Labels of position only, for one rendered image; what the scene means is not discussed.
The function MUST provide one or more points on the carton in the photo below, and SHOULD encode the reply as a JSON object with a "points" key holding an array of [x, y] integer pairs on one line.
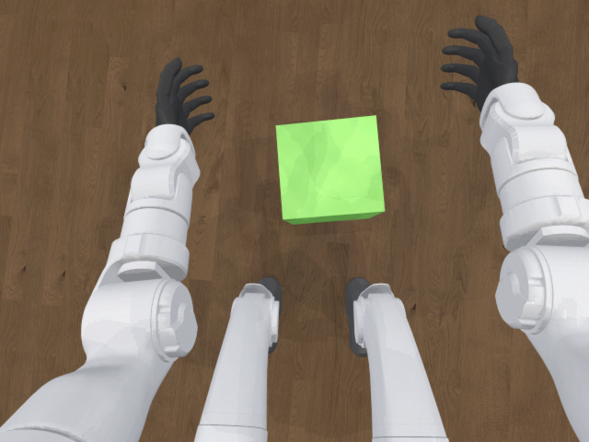
{"points": [[330, 170]]}

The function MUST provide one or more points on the left robot hand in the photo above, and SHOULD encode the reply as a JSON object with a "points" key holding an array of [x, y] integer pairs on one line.
{"points": [[170, 108]]}

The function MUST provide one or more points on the robot right forearm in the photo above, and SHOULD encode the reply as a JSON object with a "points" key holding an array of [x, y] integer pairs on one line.
{"points": [[536, 181]]}

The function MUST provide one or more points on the left robot thigh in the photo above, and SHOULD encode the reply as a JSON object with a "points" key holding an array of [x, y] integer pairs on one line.
{"points": [[236, 405]]}

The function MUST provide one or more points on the right robot hand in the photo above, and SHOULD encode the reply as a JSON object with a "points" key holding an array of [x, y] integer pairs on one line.
{"points": [[495, 59]]}

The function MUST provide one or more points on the robot left forearm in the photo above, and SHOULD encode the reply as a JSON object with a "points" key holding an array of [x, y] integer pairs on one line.
{"points": [[157, 217]]}

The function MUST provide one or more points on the robot right shin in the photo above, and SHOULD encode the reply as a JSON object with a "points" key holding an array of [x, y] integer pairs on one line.
{"points": [[377, 289]]}

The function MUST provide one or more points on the robot right upper arm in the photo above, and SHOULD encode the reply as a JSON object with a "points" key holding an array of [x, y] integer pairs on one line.
{"points": [[544, 292]]}

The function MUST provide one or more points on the robot left upper arm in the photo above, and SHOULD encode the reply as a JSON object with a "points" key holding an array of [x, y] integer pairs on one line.
{"points": [[133, 332]]}

